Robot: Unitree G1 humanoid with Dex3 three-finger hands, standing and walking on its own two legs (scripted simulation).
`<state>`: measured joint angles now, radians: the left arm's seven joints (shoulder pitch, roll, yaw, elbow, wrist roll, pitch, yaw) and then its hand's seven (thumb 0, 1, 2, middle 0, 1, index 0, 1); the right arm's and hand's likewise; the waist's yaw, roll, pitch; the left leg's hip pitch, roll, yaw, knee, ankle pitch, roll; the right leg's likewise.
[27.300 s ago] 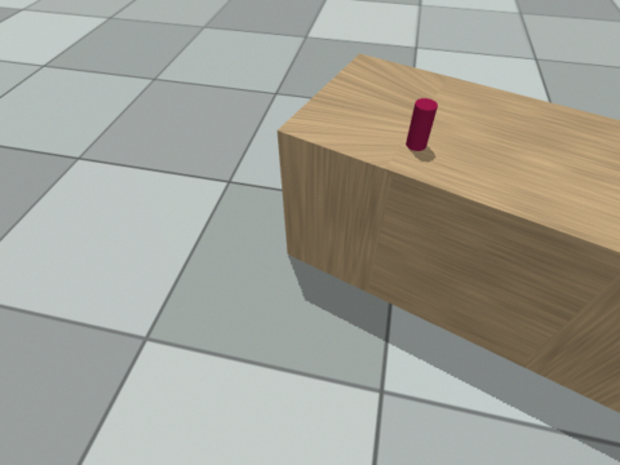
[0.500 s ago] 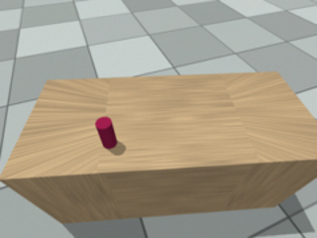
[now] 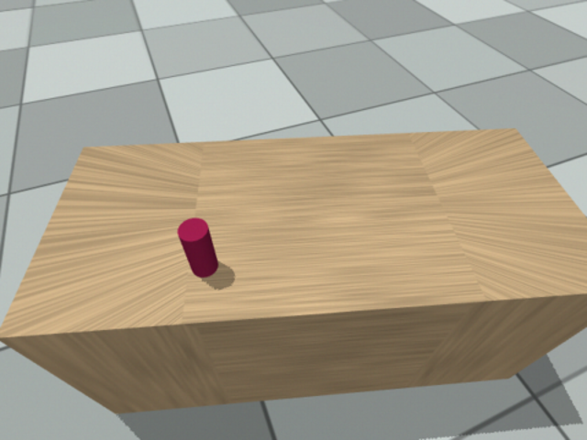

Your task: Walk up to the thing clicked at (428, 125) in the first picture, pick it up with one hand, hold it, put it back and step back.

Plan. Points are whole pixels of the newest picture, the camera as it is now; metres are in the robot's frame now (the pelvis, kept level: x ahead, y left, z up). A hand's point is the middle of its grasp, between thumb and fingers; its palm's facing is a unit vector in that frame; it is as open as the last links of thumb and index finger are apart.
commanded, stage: stand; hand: left
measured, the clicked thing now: (199, 249) +0.47 +0.20 -0.12
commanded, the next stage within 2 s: step back in 1.34 s
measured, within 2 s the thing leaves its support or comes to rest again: neither
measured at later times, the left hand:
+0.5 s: hand out of the picture +0.07 +0.25 -0.16, palm faces -0.04 -0.94 -0.33, open 7.4 cm
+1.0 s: hand out of the picture +0.08 +0.25 -0.16, palm faces -0.03 -0.94 -0.33, open 7.4 cm
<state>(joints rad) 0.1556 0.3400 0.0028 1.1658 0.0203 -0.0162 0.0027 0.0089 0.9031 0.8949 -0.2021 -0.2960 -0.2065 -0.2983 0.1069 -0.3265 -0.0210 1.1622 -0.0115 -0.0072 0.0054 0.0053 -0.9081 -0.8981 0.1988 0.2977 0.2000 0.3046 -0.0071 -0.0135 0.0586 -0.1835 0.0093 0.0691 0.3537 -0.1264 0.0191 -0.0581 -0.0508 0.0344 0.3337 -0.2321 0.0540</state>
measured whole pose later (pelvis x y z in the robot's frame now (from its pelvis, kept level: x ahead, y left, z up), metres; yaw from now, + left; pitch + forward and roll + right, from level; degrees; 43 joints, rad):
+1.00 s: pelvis +0.02 +0.00 +0.00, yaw +0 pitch -2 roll +0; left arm 0.14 0.34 0.01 1.12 0.02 -0.01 0.00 0.01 0.90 0.89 -0.20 -0.30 -0.21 -0.30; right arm 0.10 -0.34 -0.02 1.15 -0.01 -0.01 0.01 0.01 -0.91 -0.90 0.20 0.30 0.20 0.30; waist -0.01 -0.01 0.05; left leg -0.17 0.01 0.06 0.35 -0.15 0.01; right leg -0.02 -0.05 0.03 0.29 -0.24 0.05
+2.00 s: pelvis -0.10 -0.07 -0.02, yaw +6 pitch -1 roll +1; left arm 0.08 0.32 0.06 0.81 0.02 0.02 0.03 0.01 0.90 0.89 -0.21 -0.30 -0.21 -0.30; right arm 0.13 -0.41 -0.03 0.94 -0.01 0.07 -0.02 0.01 -0.91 -0.90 0.20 0.30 0.20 0.30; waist 0.01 0.04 0.22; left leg -0.36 -0.06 -0.09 0.91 -0.50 -0.01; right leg -0.34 -0.03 -0.11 0.63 -0.28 -0.06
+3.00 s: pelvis -0.39 -0.02 -0.03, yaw +3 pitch -2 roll +1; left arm 0.05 0.40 0.08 0.78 0.02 0.06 0.03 0.01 0.90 0.89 -0.20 -0.30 -0.21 -0.30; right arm 0.20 -0.37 -0.05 0.91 -0.03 0.05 0.00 0.01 -0.91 -0.90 0.20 0.30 0.20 0.30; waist -0.02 -0.06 0.20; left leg -0.27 -0.04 -0.02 0.67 -0.36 0.01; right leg -0.47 -0.03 0.08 0.90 -0.47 0.00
